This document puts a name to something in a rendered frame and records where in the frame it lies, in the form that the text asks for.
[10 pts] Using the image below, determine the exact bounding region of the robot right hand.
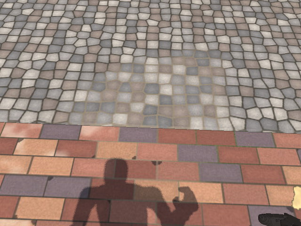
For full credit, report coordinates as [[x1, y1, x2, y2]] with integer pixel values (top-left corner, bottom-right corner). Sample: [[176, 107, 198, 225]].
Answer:
[[258, 213, 301, 226]]

